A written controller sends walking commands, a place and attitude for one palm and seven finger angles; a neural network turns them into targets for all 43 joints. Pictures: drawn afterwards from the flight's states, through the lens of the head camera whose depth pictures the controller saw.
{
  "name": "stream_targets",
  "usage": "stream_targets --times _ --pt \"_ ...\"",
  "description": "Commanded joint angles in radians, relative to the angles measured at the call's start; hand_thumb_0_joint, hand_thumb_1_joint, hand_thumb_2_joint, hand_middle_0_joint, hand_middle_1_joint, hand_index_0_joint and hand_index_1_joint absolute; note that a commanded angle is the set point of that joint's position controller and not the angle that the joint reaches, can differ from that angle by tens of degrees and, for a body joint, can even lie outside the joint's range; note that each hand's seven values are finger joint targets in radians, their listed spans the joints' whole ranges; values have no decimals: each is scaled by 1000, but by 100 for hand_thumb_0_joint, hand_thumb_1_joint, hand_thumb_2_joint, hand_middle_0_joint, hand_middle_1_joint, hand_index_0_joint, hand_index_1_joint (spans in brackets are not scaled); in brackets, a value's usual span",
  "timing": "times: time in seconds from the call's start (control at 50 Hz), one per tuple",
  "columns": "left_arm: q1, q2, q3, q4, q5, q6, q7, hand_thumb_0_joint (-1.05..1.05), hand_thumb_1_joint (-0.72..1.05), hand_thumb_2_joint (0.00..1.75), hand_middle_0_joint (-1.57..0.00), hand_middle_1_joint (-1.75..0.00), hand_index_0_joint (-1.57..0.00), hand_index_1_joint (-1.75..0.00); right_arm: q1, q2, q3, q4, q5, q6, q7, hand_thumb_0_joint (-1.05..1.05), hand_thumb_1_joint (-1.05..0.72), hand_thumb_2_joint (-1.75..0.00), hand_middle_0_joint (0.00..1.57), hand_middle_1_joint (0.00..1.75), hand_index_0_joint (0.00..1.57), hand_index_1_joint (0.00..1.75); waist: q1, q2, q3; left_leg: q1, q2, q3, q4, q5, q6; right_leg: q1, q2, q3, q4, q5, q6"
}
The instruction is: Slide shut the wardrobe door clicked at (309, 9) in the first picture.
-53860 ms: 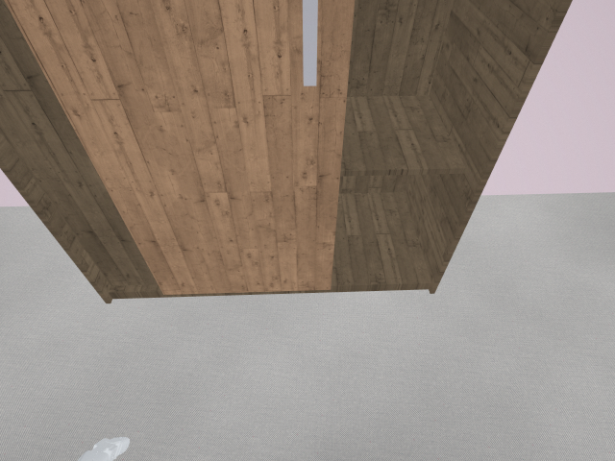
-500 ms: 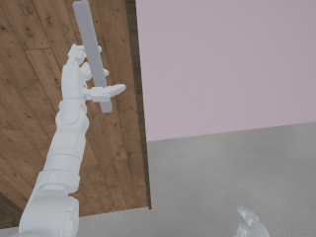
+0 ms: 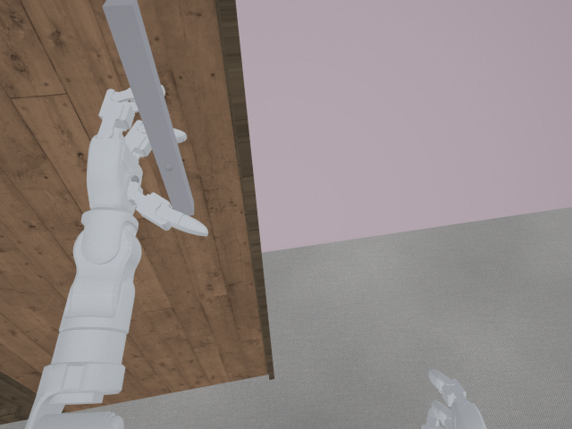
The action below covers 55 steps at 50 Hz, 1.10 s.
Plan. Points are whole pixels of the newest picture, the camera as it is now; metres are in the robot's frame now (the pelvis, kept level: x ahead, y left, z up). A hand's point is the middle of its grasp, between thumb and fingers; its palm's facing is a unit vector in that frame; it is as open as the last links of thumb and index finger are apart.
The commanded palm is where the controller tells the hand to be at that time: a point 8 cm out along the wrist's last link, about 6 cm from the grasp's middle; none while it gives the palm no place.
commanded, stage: slip the hand off the handle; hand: left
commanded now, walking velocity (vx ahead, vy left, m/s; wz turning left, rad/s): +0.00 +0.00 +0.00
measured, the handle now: (161, 121) +0.40 +0.18 +0.26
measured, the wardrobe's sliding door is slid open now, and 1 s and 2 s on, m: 0.00 0.00 0.00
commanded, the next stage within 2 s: draw the hand back to the body in 1.24 s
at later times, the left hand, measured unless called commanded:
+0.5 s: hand (101, 180) +0.33 +0.24 +0.22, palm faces +0.35 -0.93 -0.08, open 14.9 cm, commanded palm +0.29 +0.28 +0.22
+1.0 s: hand (78, 222) +0.26 +0.23 +0.22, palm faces +0.30 -0.95 -0.11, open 14.7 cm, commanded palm +0.23 +0.26 +0.22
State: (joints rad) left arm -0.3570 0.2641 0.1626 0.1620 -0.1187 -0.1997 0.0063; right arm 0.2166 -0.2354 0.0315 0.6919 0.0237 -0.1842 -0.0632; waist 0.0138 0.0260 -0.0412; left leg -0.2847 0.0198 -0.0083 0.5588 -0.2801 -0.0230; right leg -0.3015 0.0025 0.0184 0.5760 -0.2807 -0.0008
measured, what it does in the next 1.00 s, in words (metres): stands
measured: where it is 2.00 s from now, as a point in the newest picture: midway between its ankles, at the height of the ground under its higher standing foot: outside the picture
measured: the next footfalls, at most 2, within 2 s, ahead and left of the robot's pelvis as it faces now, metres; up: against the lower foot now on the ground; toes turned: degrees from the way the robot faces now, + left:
none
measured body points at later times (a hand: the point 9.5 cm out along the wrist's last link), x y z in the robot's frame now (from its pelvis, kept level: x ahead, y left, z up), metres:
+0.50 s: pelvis +0.03 +0.00 +0.00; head +0.00 -0.01 +0.45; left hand +0.30 +0.29 +0.23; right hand +0.18 -0.23 -0.09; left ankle +0.01 +0.14 -0.73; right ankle +0.01 -0.12 -0.73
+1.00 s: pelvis +0.01 +0.01 +0.00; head -0.03 -0.01 +0.45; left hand +0.24 +0.28 +0.23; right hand +0.20 -0.20 -0.07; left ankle +0.01 +0.14 -0.73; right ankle +0.01 -0.12 -0.73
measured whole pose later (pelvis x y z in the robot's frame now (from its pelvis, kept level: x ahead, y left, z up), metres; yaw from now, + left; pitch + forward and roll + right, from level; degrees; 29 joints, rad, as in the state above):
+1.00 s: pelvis +0.01 +0.01 +0.00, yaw +1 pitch -3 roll +0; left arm 0.02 0.28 0.31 -0.21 -0.20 -0.11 -0.04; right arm 0.22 -0.22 0.07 0.62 0.02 -0.17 -0.06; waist 0.06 0.04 -0.06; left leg -0.23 0.02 -0.02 0.59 -0.32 -0.02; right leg -0.23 0.00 0.01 0.58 -0.31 0.01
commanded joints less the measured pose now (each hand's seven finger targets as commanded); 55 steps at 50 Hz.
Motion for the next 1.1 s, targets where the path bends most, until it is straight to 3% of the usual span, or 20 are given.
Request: stream_targets --times 0.0,0.04,0.06,0.12,0.16,0.22,0.38,0.46,0.5,0.52,0.54,0.58,0.66,0.7,0.72,0.74,0.82,0.9,1.0,1.08 --pt "-252 210 183 -233 -46 -8 43 0 -55 20 -25 -115 -25 -115 -94 -109 -45 -170 4 -32 -6 0 -90 -90 20 30 20 30 39 -96 -230 40 -34 54 -57 223 33 146 0 -29 -81 274 -7" --pt "-222 205 198 -245 -53 15 44 0 -55 20 -25 -115 -25 -115 -95 -105 -41 -174 4 -17 -6 0 -90 -90 20 30 20 30 42 -77 -201 46 -31 50 -61 235 31 140 4 -36 -83 283 -11" --pt "-213 210 208 -256 -59 25 46 0 -55 20 -25 -115 -25 -115 -98 -102 -41 -178 5 -9 -7 0 -90 -90 20 30 20 30 41 -101 -201 46 -30 51 -60 237 30 146 6 -37 -84 285 -9" --pt "-145 250 270 -311 -62 48 57 0 -55 20 -25 -115 -25 -115 -112 -97 -40 -186 2 17 -13 0 -90 -90 20 30 20 30 62 -81 -214 58 -29 54 -60 288 28 187 8 -38 -73 347 -16" --pt "-122 217 244 -353 -66 67 57 0 -55 20 -25 -115 -25 -115 -119 -88 -35 -203 4 33 -8 0 -90 -90 20 30 20 30 59 -54 -224 70 -28 56 -58 323 23 195 5 -43 -62 389 -18" --pt "-49 252 298 -383 -73 87 63 0 -55 20 -25 -115 -25 -115 -127 -87 -35 -207 0 58 -8 0 -90 -90 20 30 20 30 76 -63 -225 70 -25 55 -63 354 20 227 8 -45 -59 427 -20" --pt "52 265 330 -448 -84 112 74 0 -55 20 -25 -115 -25 -115 -148 -87 -39 -229 2 103 -2 0 -90 -90 20 30 20 30 74 -74 -216 60 -23 69 -66 356 22 245 6 -36 -60 465 -13" --pt "-6 316 316 -465 -32 71 24 0 -55 20 -25 -115 -25 -115 -129 -103 -49 -222 0 91 -4 0 -90 -90 20 30 20 30 43 -3 -209 71 -22 72 -55 337 33 190 5 -30 -58 435 -11" --pt "-130 286 237 -465 -32 34 -34 0 -55 20 -25 -115 -25 -115 -119 -106 -50 -207 2 67 -13 0 -90 -90 20 30 20 30 2 57 -185 101 -25 62 -45 279 38 111 10 -26 -76 349 -11" --pt "-179 245 187 -473 -45 13 -69 0 -55 20 -25 -115 -25 -115 -115 -105 -48 -200 7 54 -19 0 -90 -90 20 30 20 30 -22 51 -161 112 -22 54 -42 255 39 82 15 -28 -89 309 -11" --pt "-191 211 139 -470 -58 -5 -105 0 -55 20 -25 -115 -25 -115 -116 -107 -50 -198 10 39 -25 0 -90 -90 20 30 20 30 -31 86 -164 131 -24 44 -39 223 40 53 16 -27 -95 267 -11" --pt "-220 163 73 -476 -87 -32 -155 0 -55 20 -25 -115 -25 -115 -117 -108 -46 -192 12 8 -40 0 -90 -90 20 30 20 30 -41 78 -156 147 -25 21 -39 165 41 23 17 -31 -104 193 -14" --pt "-168 196 113 -405 -110 -13 -171 0 -55 20 -25 -115 -25 -115 -122 -119 -39 -182 16 -27 -57 0 -90 -90 20 30 20 30 -7 28 -158 106 -30 -4 -54 73 39 27 8 -36 -112 79 -16" --pt "-84 245 200 -379 -120 11 -139 0 -55 20 -25 -115 -25 -115 -136 -115 -34 -186 12 -37 -56 0 -90 -90 20 30 20 30 30 -13 -147 73 -31 -6 -67 52 37 49 4 -40 -118 48 -16" --pt "-30 305 272 -379 -116 21 -116 0 -55 20 -25 -115 -25 -115 -139 -121 -32 -185 8 -35 -53 0 -90 -90 20 30 20 30 61 -6 -162 61 -31 -5 -74 62 33 79 4 -43 -111 48 -19" --pt "-6 260 255 -386 -122 33 -100 0 -55 20 -25 -115 -25 -115 -154 -108 -23 -201 9 -35 -47 0 -90 -90 20 30 20 30 63 -21 -163 48 -35 3 -75 74 34 94 -2 -43 -110 62 -17" --pt "74 276 317 -482 -125 40 -37 0 -55 20 -25 -115 -25 -115 -170 -94 -21 -218 1 -36 -27 0 -90 -90 20 30 20 30 88 -31 -166 43 -29 17 -73 136 28 136 2 -47 -96 131 -17" --pt "119 208 210 -584 -88 27 -36 0 -55 20 -25 -115 -25 -115 -159 -94 -19 -235 -7 -47 -5 0 -90 -90 20 30 20 30 57 -1 -138 68 -24 27 -56 166 33 97 5 -48 -86 176 -13" --pt "67 131 74 -654 -82 43 -86 0 -55 20 -25 -115 -25 -115 -153 -97 -15 -230 0 -67 -17 0 -90 -90 20 30 20 30 14 30 -69 88 -23 6 -61 68 39 26 8 -43 -114 64 -11" --pt "140 151 105 -702 -95 57 -91 0 -55 20 -25 -115 -25 -115 -159 -95 -8 -227 -4 -85 -30 0 -90 -90 20 30 20 30 37 10 -96 93 -27 -13 -70 47 37 50 3 -47 -113 34 -14"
